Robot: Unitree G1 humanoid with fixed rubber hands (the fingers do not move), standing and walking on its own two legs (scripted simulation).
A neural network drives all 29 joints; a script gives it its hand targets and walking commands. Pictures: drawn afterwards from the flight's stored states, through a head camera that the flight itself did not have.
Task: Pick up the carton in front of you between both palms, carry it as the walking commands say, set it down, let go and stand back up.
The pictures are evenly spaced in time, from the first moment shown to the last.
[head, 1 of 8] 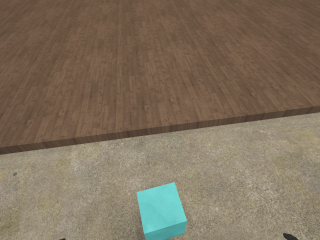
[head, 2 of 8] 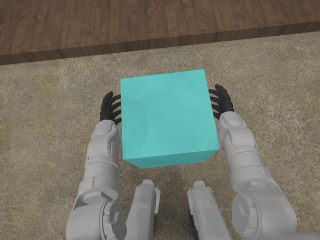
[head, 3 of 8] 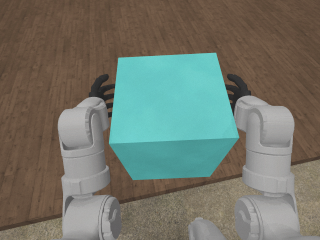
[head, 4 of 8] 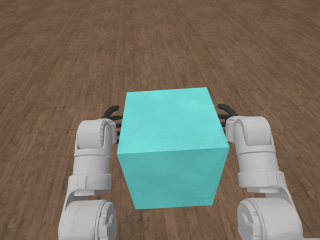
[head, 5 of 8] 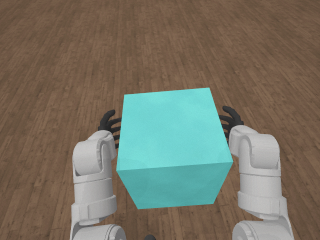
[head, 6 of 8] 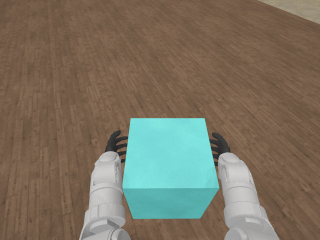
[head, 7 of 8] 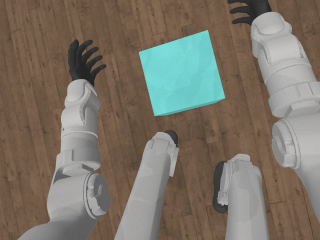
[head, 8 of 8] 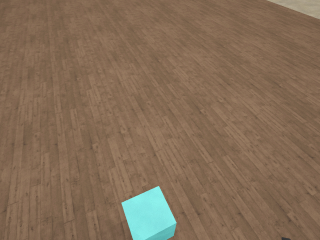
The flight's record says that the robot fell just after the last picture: no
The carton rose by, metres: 0.84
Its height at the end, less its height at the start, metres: +0.09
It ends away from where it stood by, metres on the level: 2.21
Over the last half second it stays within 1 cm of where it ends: yes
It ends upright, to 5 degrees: yes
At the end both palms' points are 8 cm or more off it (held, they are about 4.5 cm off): yes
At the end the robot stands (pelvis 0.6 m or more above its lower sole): yes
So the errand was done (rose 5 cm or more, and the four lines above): yes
